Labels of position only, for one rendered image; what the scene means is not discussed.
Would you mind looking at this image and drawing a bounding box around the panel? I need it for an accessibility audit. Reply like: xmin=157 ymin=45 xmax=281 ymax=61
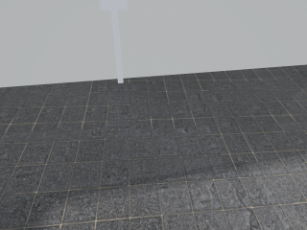
xmin=99 ymin=0 xmax=128 ymax=83

